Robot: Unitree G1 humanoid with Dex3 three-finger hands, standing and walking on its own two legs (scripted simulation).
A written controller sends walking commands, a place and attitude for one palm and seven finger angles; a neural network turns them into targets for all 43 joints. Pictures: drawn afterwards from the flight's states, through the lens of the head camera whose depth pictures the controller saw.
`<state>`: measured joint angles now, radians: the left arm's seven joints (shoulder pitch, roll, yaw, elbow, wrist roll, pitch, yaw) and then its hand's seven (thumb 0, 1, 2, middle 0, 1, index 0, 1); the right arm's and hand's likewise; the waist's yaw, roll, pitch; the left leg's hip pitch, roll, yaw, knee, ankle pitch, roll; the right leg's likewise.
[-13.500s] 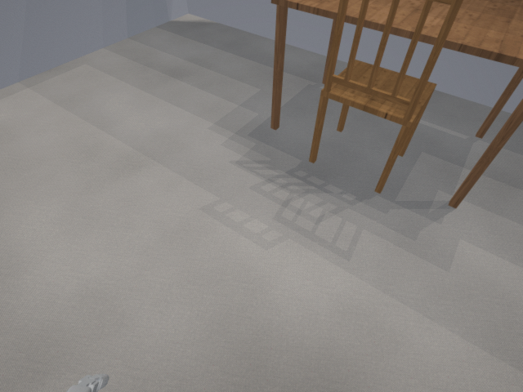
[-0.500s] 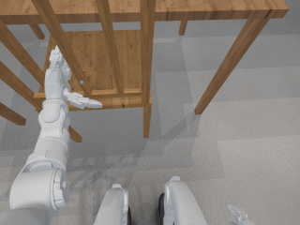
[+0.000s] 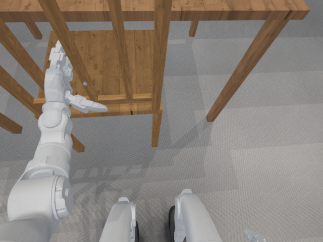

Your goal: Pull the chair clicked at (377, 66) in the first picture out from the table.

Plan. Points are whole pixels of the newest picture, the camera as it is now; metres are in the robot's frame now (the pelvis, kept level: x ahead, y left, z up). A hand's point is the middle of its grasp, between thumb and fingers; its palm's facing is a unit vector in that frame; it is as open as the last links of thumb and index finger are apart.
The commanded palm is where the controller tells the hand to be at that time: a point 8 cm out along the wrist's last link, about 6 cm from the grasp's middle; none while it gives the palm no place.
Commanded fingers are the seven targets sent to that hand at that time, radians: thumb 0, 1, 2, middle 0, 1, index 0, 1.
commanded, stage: hook a spindle and tug to test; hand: left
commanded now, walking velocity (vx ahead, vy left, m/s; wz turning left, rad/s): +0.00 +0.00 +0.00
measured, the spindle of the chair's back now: (74, 57) +0.53 +0.18 +0.08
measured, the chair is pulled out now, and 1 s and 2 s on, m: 0.00 0.00 0.06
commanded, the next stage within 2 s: step backward, pulling the chair out in 1.56 s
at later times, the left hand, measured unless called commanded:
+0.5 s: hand (86, 85) +0.48 +0.16 +0.04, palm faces +0.06 -1.00 -0.05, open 14.3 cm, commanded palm +0.46 +0.21 +0.03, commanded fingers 0.00 -0.05 0.49 -0.46 -1.34 -0.46 -1.34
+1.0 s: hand (89, 80) +0.49 +0.16 +0.04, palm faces +0.07 -1.00 -0.03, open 5.4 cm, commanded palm +0.45 +0.20 +0.03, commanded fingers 0.00 0.90 0.90 -0.50 -1.45 -0.50 -1.45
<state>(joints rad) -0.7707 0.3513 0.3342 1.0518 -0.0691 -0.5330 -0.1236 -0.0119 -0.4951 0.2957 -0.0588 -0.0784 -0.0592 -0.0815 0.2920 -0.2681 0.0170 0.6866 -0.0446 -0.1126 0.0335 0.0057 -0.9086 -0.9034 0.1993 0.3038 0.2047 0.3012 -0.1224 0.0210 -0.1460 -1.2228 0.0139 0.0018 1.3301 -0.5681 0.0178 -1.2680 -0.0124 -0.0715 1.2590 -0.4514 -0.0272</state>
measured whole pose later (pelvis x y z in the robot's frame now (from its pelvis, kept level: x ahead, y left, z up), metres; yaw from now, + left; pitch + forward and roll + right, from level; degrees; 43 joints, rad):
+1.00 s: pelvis +0.01 +0.00 +0.00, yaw +0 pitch +27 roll -1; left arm -0.75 0.33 0.32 1.01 -0.08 -0.51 -0.09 0.01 0.73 0.82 -0.41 -1.37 -0.42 -1.40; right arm 0.29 -0.26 0.01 0.68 -0.04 -0.08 0.04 0.01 -0.91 -0.90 0.20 0.30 0.20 0.30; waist -0.12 0.02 -0.15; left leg -1.20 0.01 0.00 1.31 -0.58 0.01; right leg -1.25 -0.01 -0.07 1.25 -0.47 -0.03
